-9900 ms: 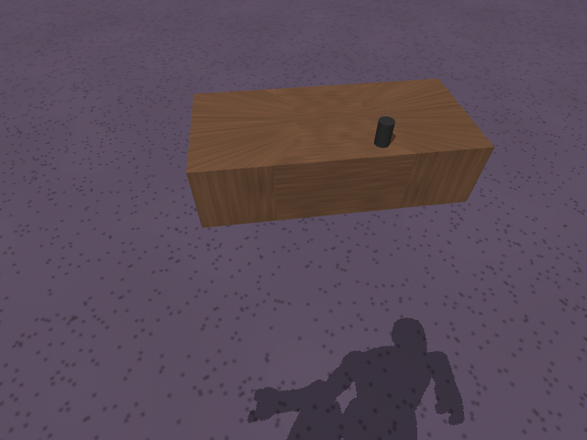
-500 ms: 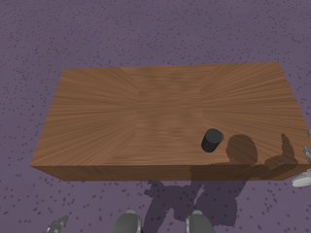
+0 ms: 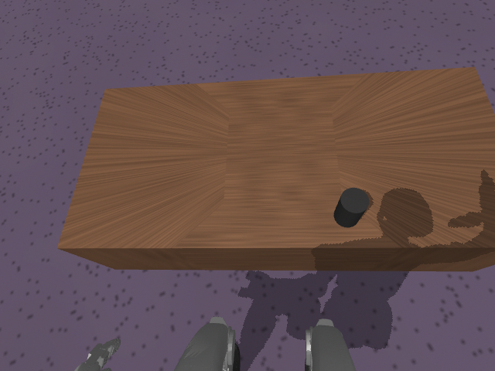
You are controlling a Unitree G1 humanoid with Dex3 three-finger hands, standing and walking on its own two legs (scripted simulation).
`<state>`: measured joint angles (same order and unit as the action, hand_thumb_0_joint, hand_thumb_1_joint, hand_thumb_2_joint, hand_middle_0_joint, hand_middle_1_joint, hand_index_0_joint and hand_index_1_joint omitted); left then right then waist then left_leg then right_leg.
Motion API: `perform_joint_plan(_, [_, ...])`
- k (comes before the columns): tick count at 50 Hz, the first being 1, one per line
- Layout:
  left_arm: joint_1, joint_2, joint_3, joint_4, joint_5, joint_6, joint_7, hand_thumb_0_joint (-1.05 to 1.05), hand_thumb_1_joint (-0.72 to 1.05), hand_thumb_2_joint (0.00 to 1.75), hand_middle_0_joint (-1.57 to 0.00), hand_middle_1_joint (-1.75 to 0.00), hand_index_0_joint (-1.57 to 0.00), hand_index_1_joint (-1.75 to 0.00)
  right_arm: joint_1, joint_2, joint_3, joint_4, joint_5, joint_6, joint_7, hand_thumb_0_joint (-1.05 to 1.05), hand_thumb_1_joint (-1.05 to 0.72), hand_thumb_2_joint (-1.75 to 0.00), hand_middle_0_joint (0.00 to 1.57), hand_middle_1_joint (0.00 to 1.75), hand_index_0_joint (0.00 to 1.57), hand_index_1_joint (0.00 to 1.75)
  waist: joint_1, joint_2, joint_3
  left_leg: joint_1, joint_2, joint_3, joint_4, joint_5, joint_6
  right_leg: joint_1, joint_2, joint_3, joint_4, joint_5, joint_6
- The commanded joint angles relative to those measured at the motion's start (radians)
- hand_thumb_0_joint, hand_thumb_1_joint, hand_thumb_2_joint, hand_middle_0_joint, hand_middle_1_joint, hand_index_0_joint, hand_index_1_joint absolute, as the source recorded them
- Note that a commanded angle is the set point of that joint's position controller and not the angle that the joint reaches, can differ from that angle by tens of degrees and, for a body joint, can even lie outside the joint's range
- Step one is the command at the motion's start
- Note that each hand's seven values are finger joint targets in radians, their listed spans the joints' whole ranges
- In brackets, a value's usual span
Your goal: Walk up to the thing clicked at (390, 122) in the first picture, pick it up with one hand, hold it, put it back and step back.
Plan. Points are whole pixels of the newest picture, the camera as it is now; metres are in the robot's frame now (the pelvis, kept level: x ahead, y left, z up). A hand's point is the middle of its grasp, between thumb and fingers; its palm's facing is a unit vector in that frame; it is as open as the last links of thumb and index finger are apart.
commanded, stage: go down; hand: right
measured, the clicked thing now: (350, 208) +0.48 -0.19 -0.30
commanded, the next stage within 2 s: approach in 0.36 s
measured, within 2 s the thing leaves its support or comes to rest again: neither
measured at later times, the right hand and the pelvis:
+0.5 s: hand out of the picture +0.39 -0.38 +0.00, palm faces +0.14 +0.99 -0.10, open 17.5 cm; pelvis -0.01 -0.01 -0.01, yaw +1 degrees
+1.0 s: hand (426, 209) +0.44 -0.32 -0.19, palm faces +0.06 +1.00 +0.00, open 17.5 cm; pelvis -0.06 +0.00 -0.21, yaw +5 degrees
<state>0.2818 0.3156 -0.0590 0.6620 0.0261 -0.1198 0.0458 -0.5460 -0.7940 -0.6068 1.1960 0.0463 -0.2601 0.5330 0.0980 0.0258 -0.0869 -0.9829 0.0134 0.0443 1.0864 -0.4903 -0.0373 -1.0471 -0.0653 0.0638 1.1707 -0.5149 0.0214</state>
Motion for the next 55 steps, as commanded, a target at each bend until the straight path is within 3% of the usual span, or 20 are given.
perform_joint_plan(1, [0.144, 0.201, 0.083, -0.056, -0.006, -0.009, 0.000, 0.00, 0.92, 0.90, -0.19, -0.30, -0.20, -0.30, -0.219, -0.393, -0.060, -0.183, 0.024, -0.059, -0.001, 0.00, 0.48, -0.05, 0.06, 0.05, 0.05, 0.05, -0.032, -0.233, -0.516, 0.165, -0.024, 0.000, -0.093, 0.394, 0.058, 0.456, 0.016, -0.007, -0.109, 0.581, -0.039])
perform_joint_plan(5, [0.136, 0.198, 0.084, -0.059, -0.008, 0.005, -0.012, 0.00, 0.93, 0.89, -0.19, -0.31, -0.20, -0.30, -0.203, -0.370, -0.060, -0.148, 0.027, -0.051, -0.006, 0.00, 0.49, -0.05, 0.06, 0.04, 0.05, 0.04, -0.024, -0.199, -0.428, 0.145, -0.029, 0.010, -0.108, 0.342, 0.059, 0.400, 0.017, -0.003, -0.131, 0.496, -0.044])
perform_joint_plan(8, [0.128, 0.202, 0.087, -0.064, -0.007, 0.011, -0.016, 0.00, 0.92, 0.89, -0.19, -0.31, -0.20, -0.30, -0.273, -0.394, -0.062, -0.210, 0.025, -0.068, -0.005, 0.00, 0.54, -0.05, 0.06, 0.05, 0.05, 0.05, -0.025, -0.249, -0.452, 0.105, -0.030, 0.011, -0.094, 0.292, 0.064, 0.434, 0.009, 0.009, -0.143, 0.473, -0.033])
perform_joint_plan(12, [0.137, 0.201, 0.086, -0.066, -0.005, 0.012, -0.017, 0.00, 0.92, 0.90, -0.19, -0.31, -0.20, -0.30, -0.294, -0.402, -0.064, -0.192, 0.017, -0.072, -0.007, 0.00, 0.55, -0.05, 0.05, 0.05, 0.05, 0.05, -0.015, -0.236, -0.477, 0.122, -0.029, 0.010, -0.084, 0.322, 0.063, 0.415, 0.012, 0.002, -0.121, 0.492, -0.036])
perform_joint_plan(14, [0.130, 0.198, 0.082, -0.072, -0.006, 0.016, -0.020, 0.00, 0.91, 0.90, -0.19, -0.31, -0.20, -0.30, -0.294, -0.358, -0.035, -0.135, 0.019, -0.072, -0.006, 0.00, 0.55, -0.05, 0.05, 0.05, 0.05, 0.05, -0.001, -0.208, -0.401, 0.093, -0.029, 0.012, -0.093, 0.270, 0.063, 0.360, 0.015, 0.001, -0.132, 0.388, -0.044])
perform_joint_plan(17, [0.131, 0.206, 0.082, -0.081, -0.005, 0.017, -0.021, 0.00, 0.92, 0.90, -0.19, -0.31, -0.20, -0.30, -0.361, -0.406, -0.045, -0.189, 0.014, -0.080, -0.004, 0.00, 0.55, -0.05, 0.06, 0.05, 0.05, 0.05, -0.013, -0.257, -0.452, 0.088, -0.027, 0.011, -0.091, 0.243, 0.065, 0.388, 0.011, 0.007, -0.146, 0.350, -0.038])
perform_joint_plan(18, [0.132, 0.211, 0.082, -0.076, -0.008, 0.016, -0.021, 0.00, 0.92, 0.90, -0.19, -0.31, -0.20, -0.30, -0.340, -0.400, -0.044, -0.127, 0.015, -0.075, -0.003, 0.00, 0.55, -0.05, 0.06, 0.05, 0.05, 0.05, -0.006, -0.226, -0.426, 0.065, -0.032, 0.017, -0.092, 0.211, 0.063, 0.383, 0.006, 0.023, -0.158, 0.319, -0.035])
perform_joint_plan(20, [0.137, 0.207, 0.078, -0.081, -0.007, 0.018, -0.021, 0.00, 0.92, 0.90, -0.19, -0.30, -0.20, -0.30, -0.363, -0.420, -0.050, -0.163, 0.011, -0.075, -0.005, 0.00, 0.56, -0.05, 0.05, 0.05, 0.05, 0.05, -0.014, -0.256, -0.469, 0.092, -0.028, 0.014, -0.089, 0.238, 0.064, 0.395, 0.010, 0.013, -0.150, 0.350, -0.036])
perform_joint_plan(27, [0.137, 0.201, 0.061, -0.070, 0.002, 0.016, -0.026, 0.00, 0.90, 0.91, -0.19, -0.30, -0.19, -0.30, -0.359, -0.375, -0.036, -0.063, 0.026, -0.101, 0.004, 0.00, 0.58, -0.06, 0.04, 0.05, 0.04, 0.05, 0.008, -0.218, -0.395, -0.029, -0.035, 0.020, -0.020, 0.225, 0.065, 0.307, -0.004, 0.030, -0.082, 0.378, -0.032])
perform_joint_plan(31, [0.107, 0.188, 0.045, -0.090, 0.011, 0.001, -0.037, 0.00, 0.89, 0.91, -0.19, -0.30, -0.19, -0.30, -0.383, -0.290, -0.014, -0.017, 0.063, -0.175, 0.026, 0.00, 0.59, -0.07, 0.04, 0.05, 0.04, 0.05, 0.035, -0.168, -0.337, -0.149, -0.035, 0.015, 0.072, 0.140, 0.065, 0.113, -0.001, 0.033, 0.007, 0.217, -0.044])
perform_joint_plan(35, [0.091, 0.204, 0.040, -0.121, 0.015, -0.020, -0.041, 0.00, 0.89, 0.91, -0.19, -0.30, -0.18, -0.30, -0.421, -0.295, -0.055, -0.158, 0.128, -0.281, 0.069, 0.00, 0.60, -0.05, 0.05, 0.05, 0.05, 0.05, 0.027, -0.246, -0.527, -0.313, -0.035, 0.015, 0.245, 0.119, 0.067, 0.065, 0.000, 0.040, 0.182, 0.254, -0.037])
perform_joint_plan(37, [0.085, 0.203, 0.030, -0.113, 0.013, -0.025, -0.040, 0.00, 0.89, 0.91, -0.18, -0.30, -0.18, -0.30, -0.401, -0.254, -0.056, -0.086, 0.160, -0.308, 0.090, 0.00, 0.58, -0.04, 0.06, 0.04, 0.05, 0.04, 0.044, -0.214, -0.506, -0.399, -0.034, 0.025, 0.326, 0.104, 0.066, -0.035, -0.003, 0.055, 0.255, 0.256, -0.034])
perform_joint_plan(39, [0.079, 0.209, 0.018, -0.111, 0.015, -0.026, -0.038, 0.00, 0.90, 0.91, -0.18, -0.30, -0.18, -0.30, -0.426, -0.286, -0.083, -0.079, 0.173, -0.337, 0.099, 0.00, 0.57, -0.03, 0.06, 0.04, 0.06, 0.04, 0.043, -0.213, -0.510, -0.466, -0.033, 0.022, 0.397, 0.103, 0.065, -0.128, 0.004, 0.050, 0.342, 0.240, -0.037])
perform_joint_plan(42, [0.075, 0.233, 0.022, -0.104, 0.030, -0.022, -0.038, 0.00, 0.90, 0.91, -0.18, -0.29, -0.18, -0.30, -0.530, -0.452, -0.174, -0.216, 0.155, -0.377, 0.102, 0.00, 0.56, -0.02, 0.07, 0.04, 0.06, 0.04, 0.008, -0.330, -0.660, -0.504, -0.028, 0.018, 0.506, 0.116, 0.067, -0.134, 0.009, 0.043, 0.433, 0.258, -0.027])
perform_joint_plan(45, [0.068, 0.234, 0.021, -0.085, 0.043, -0.015, -0.043, 0.00, 0.90, 0.91, -0.19, -0.30, -0.18, -0.30, -0.580, -0.398, -0.162, -0.159, 0.153, -0.366, 0.110, 0.00, 0.54, -0.03, 0.07, 0.04, 0.06, 0.04, 0.047, -0.335, -0.658, -0.587, -0.027, 0.030, 0.603, 0.136, 0.061, -0.208, 0.001, 0.046, 0.539, 0.280, -0.023])
perform_joint_plan(49, [0.083, 0.250, 0.028, -0.067, 0.066, 0.002, -0.055, 0.00, 0.91, 0.91, -0.19, -0.30, -0.19, -0.30, -0.680, -0.443, -0.166, -0.223, 0.101, -0.337, 0.083, 0.00, 0.49, -0.02, 0.08, 0.03, 0.06, 0.03, 0.042, -0.421, -0.816, -0.631, -0.030, 0.039, 0.706, 0.151, 0.064, -0.213, 0.003, 0.037, 0.635, 0.299, -0.017])
perform_joint_plan(50, [0.083, 0.253, 0.031, -0.066, 0.070, 0.008, -0.060, 0.00, 0.90, 0.91, -0.19, -0.30, -0.19, -0.30, -0.713, -0.439, -0.160, -0.231, 0.091, -0.322, 0.070, 0.00, 0.47, -0.03, 0.08, 0.03, 0.06, 0.03, 0.050, -0.426, -0.834, -0.637, -0.031, 0.041, 0.721, 0.145, 0.064, -0.234, 0.004, 0.036, 0.657, 0.282, -0.019])
perform_joint_plan(52, [0.078, 0.248, 0.030, -0.061, 0.071, 0.021, -0.069, 0.00, 0.90, 0.91, -0.19, -0.30, -0.19, -0.30, -0.707, -0.363, -0.115, -0.181, 0.067, -0.288, 0.048, 0.00, 0.45, -0.03, 0.08, 0.03, 0.07, 0.03, 0.078, -0.372, -0.798, -0.670, -0.034, 0.058, 0.759, 0.110, 0.062, -0.329, 0.007, 0.042, 0.690, 0.222, -0.021])
perform_joint_plan(53, [0.075, 0.241, 0.021, -0.057, 0.071, 0.028, -0.075, 0.00, 0.90, 0.91, -0.19, -0.30, -0.19, -0.30, -0.669, -0.349, -0.105, -0.152, 0.055, -0.274, 0.035, 0.00, 0.44, -0.03, 0.09, 0.03, 0.07, 0.03, 0.070, -0.385, -0.768, -0.698, -0.034, 0.062, 0.777, 0.085, 0.066, -0.368, 0.011, 0.040, 0.693, 0.183, -0.020])
perform_joint_plan(55, [0.067, 0.239, 0.019, -0.066, 0.070, 0.043, -0.080, 0.00, 0.91, 0.91, -0.20, -0.30, -0.19, -0.30, -0.701, -0.377, -0.109, -0.239, 0.036, -0.267, 0.003, 0.00, 0.45, -0.03, 0.08, 0.03, 0.06, 0.03, 0.063, -0.375, -0.806, -0.701, -0.035, 0.064, 0.795, 0.051, 0.066, -0.426, 0.016, 0.031, 0.724, 0.110, -0.028])
